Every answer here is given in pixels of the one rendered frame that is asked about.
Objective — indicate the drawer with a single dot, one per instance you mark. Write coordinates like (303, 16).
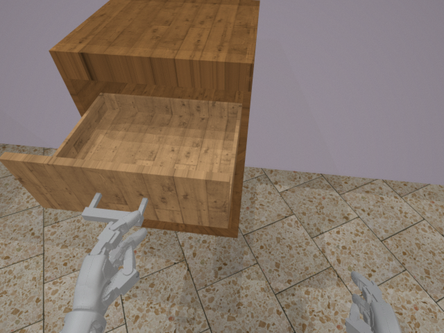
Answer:
(181, 154)

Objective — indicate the left robot hand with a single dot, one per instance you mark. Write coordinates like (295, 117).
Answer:
(97, 271)

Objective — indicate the handle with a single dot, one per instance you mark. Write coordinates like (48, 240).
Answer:
(92, 213)

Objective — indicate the cabinet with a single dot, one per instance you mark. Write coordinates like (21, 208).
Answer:
(181, 49)

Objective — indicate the right robot hand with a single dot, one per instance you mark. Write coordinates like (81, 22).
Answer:
(379, 316)

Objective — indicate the left robot forearm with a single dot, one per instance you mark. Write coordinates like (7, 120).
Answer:
(84, 321)

